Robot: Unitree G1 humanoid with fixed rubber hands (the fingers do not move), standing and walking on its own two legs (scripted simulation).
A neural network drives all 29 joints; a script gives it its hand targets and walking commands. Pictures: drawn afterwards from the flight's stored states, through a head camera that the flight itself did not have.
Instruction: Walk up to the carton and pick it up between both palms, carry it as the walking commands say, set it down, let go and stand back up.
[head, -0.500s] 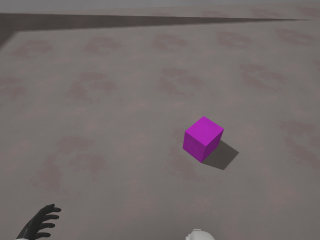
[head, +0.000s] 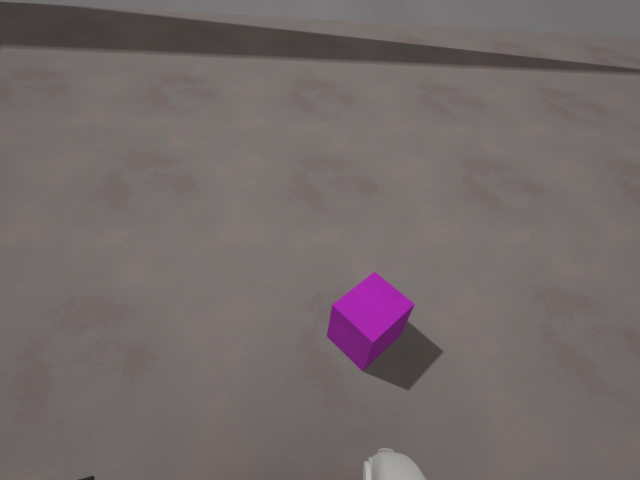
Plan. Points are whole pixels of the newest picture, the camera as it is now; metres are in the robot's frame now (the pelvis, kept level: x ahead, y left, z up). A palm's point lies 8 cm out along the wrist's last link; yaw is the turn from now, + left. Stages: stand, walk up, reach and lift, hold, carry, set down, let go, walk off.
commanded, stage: walk up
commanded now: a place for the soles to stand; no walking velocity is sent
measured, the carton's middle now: (368, 320) +0.73 -0.18 -0.66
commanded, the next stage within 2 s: none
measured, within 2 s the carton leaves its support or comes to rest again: neither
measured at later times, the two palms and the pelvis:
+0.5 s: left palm (215, 412) +0.23 +0.15 -0.09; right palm out of the picture +0.26 -0.49 -0.07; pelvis +0.16 -0.17 -0.02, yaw +0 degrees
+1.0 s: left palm (359, 318) +0.38 -0.05 -0.08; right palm out of the picture +0.31 -0.69 -0.09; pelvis +0.25 -0.35 -0.02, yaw -1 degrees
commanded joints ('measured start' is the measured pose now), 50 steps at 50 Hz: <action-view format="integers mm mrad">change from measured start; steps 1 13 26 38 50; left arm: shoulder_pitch -91 6 -102 18 -202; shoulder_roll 132 298 211 186 203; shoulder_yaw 43 67 58 52 -31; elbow -129 -103 -202 -77 -21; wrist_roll -12 -30 21 -29 -75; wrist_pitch -27 -47 0 -35 -92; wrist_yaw -15 76 44 30 108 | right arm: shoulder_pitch -14 24 69 -55 -109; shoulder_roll -294 -212 -290 -236 -237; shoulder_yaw -122 -85 -101 -78 -57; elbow -79 -38 -80 -87 48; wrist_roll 0 64 5 16 46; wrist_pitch -26 18 -7 12 14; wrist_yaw -1 7 -49 10 55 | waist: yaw -24 76 -45 34 -23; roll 306 -164 65 117 55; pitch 87 -93 50 -66 -144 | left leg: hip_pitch -54 -364 4 -281 36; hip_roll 203 -58 369 51 84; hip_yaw -152 -128 -643 8 -226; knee -298 606 -306 81 -64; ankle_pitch -235 -272 -424 -329 297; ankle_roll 177 32 308 78 98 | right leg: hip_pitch -14 448 -156 451 310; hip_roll -62 -203 -19 56 -78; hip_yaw -21 260 85 -93 58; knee -208 -628 153 -453 -469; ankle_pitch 150 241 -145 118 356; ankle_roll -8 -251 9 -39 -61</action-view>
